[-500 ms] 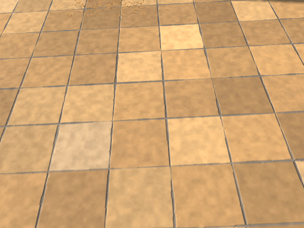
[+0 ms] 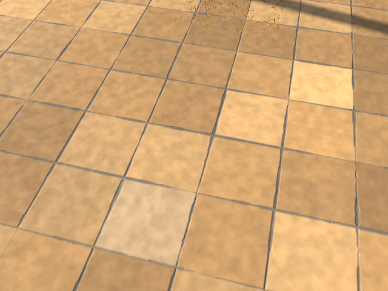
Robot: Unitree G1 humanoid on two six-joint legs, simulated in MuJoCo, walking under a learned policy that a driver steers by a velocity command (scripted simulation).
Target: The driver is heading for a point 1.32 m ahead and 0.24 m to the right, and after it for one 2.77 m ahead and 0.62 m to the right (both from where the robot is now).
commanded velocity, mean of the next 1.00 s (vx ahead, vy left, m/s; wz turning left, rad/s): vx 0.50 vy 0.00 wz -0.11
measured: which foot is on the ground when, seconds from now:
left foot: down 0.00-0.32, up 0.34-0.76, down 0.78-1.00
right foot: up 0.00-0.30, down 0.32-0.80, up 0.82-1.00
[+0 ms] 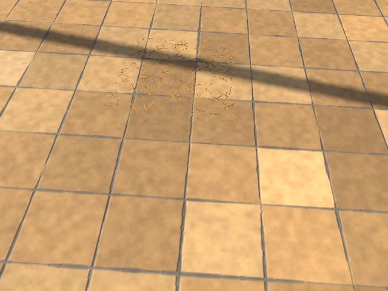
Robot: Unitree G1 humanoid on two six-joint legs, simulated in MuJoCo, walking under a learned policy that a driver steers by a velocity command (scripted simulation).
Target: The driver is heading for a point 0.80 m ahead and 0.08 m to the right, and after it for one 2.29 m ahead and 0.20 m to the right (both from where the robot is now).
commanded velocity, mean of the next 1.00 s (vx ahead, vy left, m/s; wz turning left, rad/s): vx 0.50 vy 0.00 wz -0.22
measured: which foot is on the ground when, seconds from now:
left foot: down 0.00-0.28, up 0.30-0.80, down 0.82-1.00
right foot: up 0.00-0.26, down 0.28-0.82, up 0.84-1.00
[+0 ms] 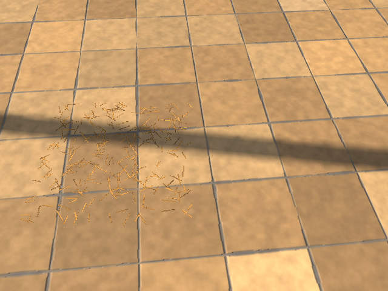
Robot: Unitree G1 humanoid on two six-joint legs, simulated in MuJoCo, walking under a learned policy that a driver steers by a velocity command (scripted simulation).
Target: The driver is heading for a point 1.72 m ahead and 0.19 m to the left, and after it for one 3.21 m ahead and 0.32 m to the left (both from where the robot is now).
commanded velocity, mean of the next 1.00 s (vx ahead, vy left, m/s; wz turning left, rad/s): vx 0.10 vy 0.00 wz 0.35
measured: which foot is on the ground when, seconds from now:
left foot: down 0.00-0.30, up 0.32-0.70, down 0.72-1.00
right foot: up 0.00-0.26, down 0.28-0.72, up 0.74-1.00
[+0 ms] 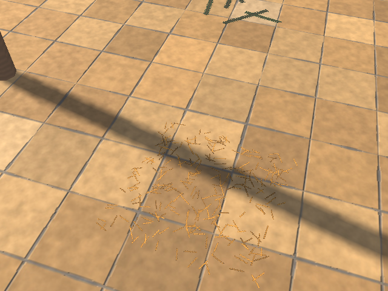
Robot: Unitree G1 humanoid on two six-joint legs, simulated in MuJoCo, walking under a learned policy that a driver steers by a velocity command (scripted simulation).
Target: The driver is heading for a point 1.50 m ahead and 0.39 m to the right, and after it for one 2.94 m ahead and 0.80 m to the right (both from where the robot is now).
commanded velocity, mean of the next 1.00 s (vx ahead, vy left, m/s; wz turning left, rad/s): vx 0.00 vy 0.00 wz -0.46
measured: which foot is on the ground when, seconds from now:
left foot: down 0.00-0.18, up 0.20-0.70, down 0.72-1.00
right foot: up 0.00-0.16, down 0.18-0.70, up 0.72-1.00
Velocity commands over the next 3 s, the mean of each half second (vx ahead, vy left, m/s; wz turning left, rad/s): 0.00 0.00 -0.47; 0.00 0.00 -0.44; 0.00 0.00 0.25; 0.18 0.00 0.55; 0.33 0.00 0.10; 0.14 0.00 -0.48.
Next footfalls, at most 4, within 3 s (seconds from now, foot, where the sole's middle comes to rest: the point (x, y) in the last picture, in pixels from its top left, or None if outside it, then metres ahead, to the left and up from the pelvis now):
0.18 right None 0.00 -0.13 -0.77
0.72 left None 0.10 0.07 -0.77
1.06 right None -0.05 -0.15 -0.77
1.48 left None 0.08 0.07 -0.77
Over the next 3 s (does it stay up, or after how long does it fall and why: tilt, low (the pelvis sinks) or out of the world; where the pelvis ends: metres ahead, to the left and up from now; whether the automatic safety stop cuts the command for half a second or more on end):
stays up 0.35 -0.04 0.00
